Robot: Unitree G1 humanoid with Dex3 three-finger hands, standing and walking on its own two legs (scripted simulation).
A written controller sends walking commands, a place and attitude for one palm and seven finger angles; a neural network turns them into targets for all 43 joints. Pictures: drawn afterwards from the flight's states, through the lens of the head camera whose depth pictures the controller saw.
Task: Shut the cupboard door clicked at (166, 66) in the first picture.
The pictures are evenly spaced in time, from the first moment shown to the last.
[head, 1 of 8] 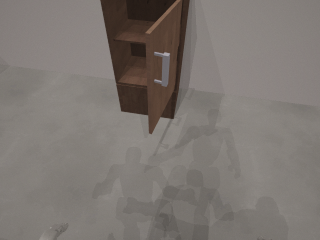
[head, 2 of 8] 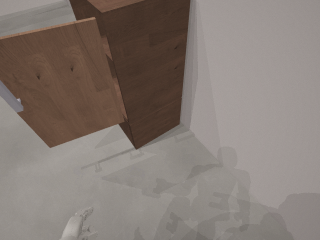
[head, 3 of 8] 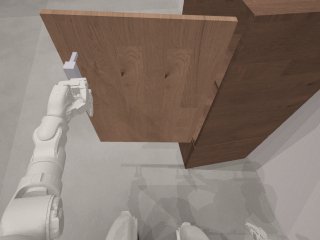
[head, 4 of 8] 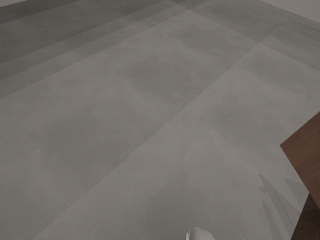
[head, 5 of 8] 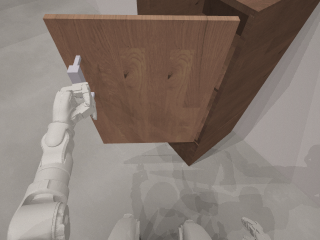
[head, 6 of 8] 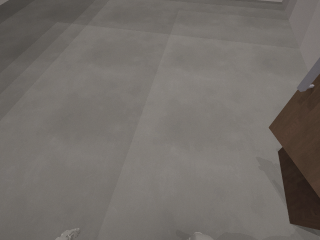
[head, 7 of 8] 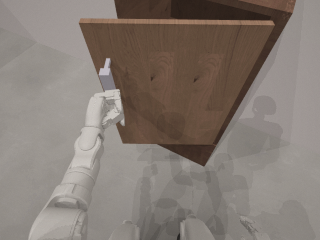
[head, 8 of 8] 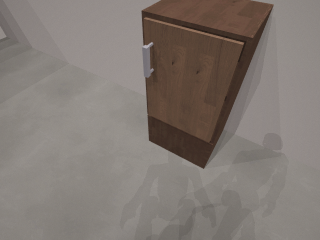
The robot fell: no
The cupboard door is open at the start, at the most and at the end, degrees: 80 80 0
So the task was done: yes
